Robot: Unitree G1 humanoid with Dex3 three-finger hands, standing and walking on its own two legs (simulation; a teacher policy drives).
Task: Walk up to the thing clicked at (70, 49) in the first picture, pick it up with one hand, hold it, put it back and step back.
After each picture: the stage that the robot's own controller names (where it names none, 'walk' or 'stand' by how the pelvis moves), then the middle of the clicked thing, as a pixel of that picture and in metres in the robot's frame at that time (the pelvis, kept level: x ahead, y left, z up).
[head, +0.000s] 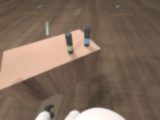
stand; (69, 44) +0.71 +0.30 -0.04
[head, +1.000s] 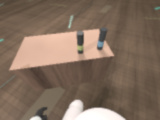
walk; (80, 43) +0.69 +0.23 -0.03
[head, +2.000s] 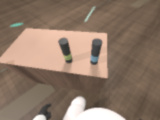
stand; (66, 52) +0.48 +0.28 -0.01
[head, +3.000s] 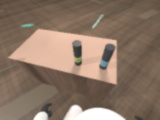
walk; (77, 54) +0.51 +0.17 -0.01
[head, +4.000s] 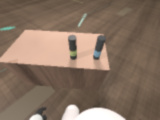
stand; (72, 48) +0.58 +0.21 -0.02
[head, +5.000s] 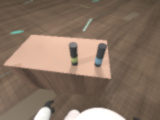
stand; (74, 55) +0.54 +0.21 -0.04
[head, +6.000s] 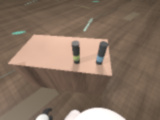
stand; (76, 53) +0.57 +0.19 -0.04
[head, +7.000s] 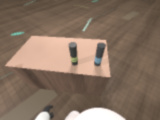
stand; (73, 55) +0.55 +0.21 -0.04
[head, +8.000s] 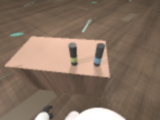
stand; (73, 55) +0.55 +0.21 -0.04
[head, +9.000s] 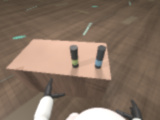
rise first; (74, 57) +0.54 +0.21 -0.04
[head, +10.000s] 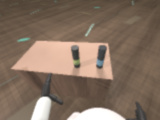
go down; (76, 57) +0.55 +0.21 -0.04
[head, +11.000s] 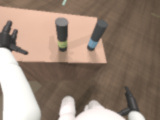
go down; (62, 37) +0.55 +0.20 +0.04
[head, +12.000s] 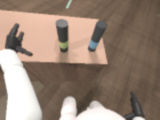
approach; (63, 38) +0.55 +0.20 +0.04
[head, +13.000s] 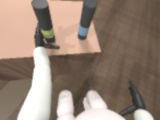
close; (46, 25) +0.58 +0.23 +0.09
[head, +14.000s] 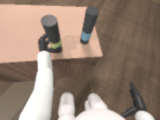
lift; (54, 38) +0.51 +0.19 +0.07
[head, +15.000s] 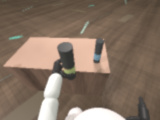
lift; (68, 64) +0.30 +0.16 +0.17
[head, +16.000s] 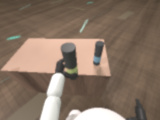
hold; (71, 64) +0.31 +0.15 +0.15
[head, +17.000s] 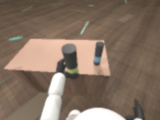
hold; (71, 64) +0.31 +0.15 +0.15
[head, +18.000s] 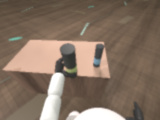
hold; (70, 63) +0.31 +0.15 +0.16
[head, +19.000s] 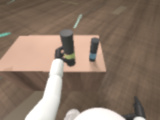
crouch; (69, 50) +0.42 +0.16 +0.14
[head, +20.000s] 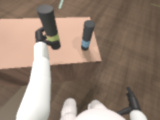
lower; (51, 31) +0.52 +0.21 +0.14
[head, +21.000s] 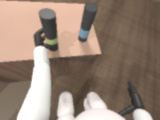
lower; (51, 34) +0.52 +0.20 +0.08
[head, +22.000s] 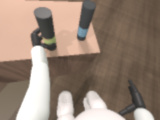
lower; (48, 33) +0.53 +0.21 +0.08
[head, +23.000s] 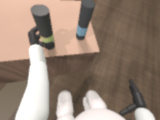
lower; (46, 32) +0.53 +0.21 +0.08
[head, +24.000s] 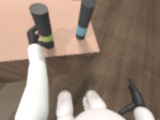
lower; (45, 31) +0.54 +0.21 +0.08
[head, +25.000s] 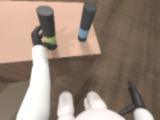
open; (49, 32) +0.53 +0.21 +0.08
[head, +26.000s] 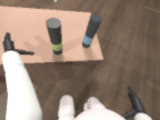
sink last; (56, 40) +0.51 +0.20 +0.06
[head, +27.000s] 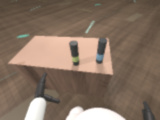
stand; (75, 54) +0.53 +0.21 +0.02
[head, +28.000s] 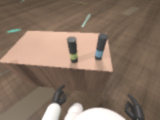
stand; (73, 51) +0.52 +0.20 +0.03
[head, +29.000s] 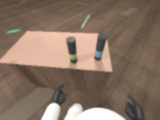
stand; (72, 51) +0.52 +0.21 +0.03
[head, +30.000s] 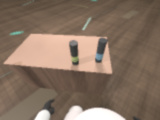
stand; (74, 54) +0.53 +0.20 +0.00
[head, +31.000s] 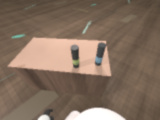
stand; (75, 57) +0.54 +0.19 -0.04
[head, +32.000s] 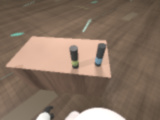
stand; (74, 58) +0.51 +0.19 -0.04
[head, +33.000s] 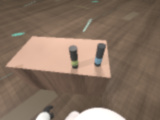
stand; (74, 58) +0.51 +0.20 -0.04
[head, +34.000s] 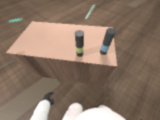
walk; (79, 45) +0.58 +0.15 -0.01
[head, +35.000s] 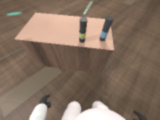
walk; (82, 31) +0.76 +0.17 -0.03
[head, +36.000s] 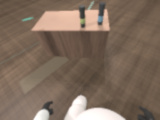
walk; (82, 17) +1.07 +0.26 -0.01
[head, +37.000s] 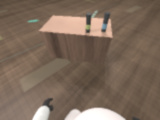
stand; (88, 23) +1.13 +0.15 -0.03
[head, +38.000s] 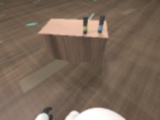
stand; (85, 25) +1.17 +0.18 -0.04
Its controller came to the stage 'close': yes
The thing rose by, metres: 0.22
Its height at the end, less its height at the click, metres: +0.00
